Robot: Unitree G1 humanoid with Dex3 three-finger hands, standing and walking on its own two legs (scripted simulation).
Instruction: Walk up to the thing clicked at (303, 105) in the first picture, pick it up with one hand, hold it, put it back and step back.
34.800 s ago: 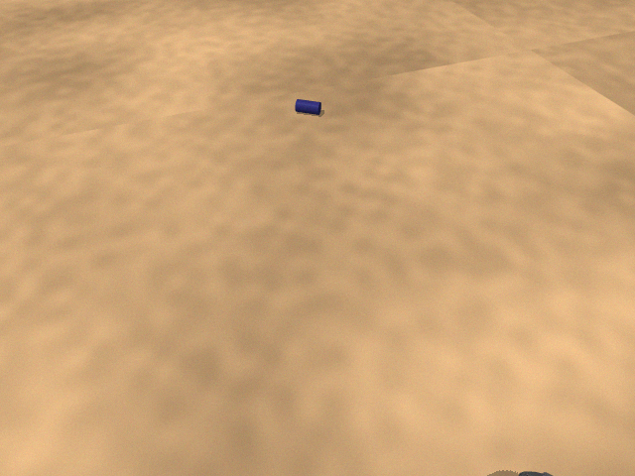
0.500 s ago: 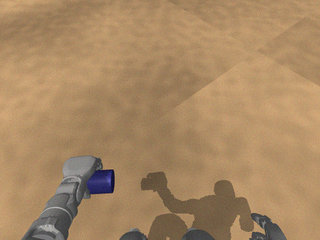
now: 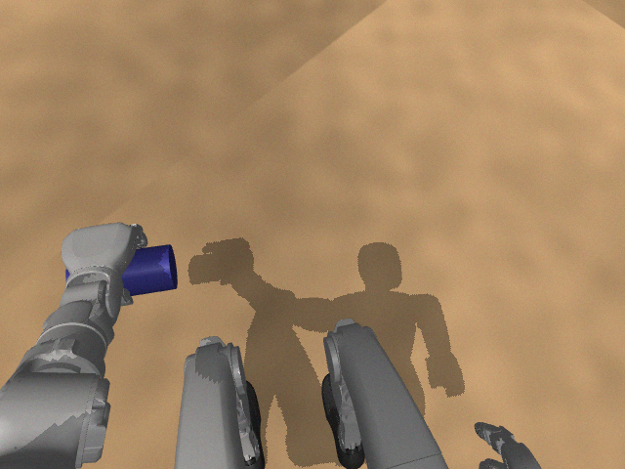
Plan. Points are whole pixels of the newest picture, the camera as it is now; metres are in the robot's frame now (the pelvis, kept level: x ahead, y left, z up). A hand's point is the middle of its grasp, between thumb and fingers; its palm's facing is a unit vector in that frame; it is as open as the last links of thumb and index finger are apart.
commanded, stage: crouch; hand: left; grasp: from above
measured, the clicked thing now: (125, 273) +0.42 +0.24 -0.19
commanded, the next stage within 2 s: lower in 0.94 s
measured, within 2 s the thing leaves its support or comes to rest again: neither
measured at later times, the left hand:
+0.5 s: hand (139, 273) +0.44 +0.25 -0.28, palm faces -0.44 -0.04 -0.90, open 9.5 cm
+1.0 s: hand (148, 277) +0.45 +0.25 -0.35, palm faces -0.45 -0.03 -0.89, open 9.5 cm
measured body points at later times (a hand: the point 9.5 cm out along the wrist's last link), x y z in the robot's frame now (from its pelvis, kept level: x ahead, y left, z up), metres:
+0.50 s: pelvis +0.00 -0.01 -0.10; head +0.24 +0.04 +0.27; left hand +0.46 +0.25 -0.23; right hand +0.05 -0.28 -0.22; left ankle +0.08 +0.10 -0.50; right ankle +0.06 -0.12 -0.50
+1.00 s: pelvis -0.01 -0.01 -0.16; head +0.24 +0.03 +0.21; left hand +0.47 +0.25 -0.29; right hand +0.02 -0.29 -0.27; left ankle +0.08 +0.10 -0.50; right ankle +0.06 -0.12 -0.50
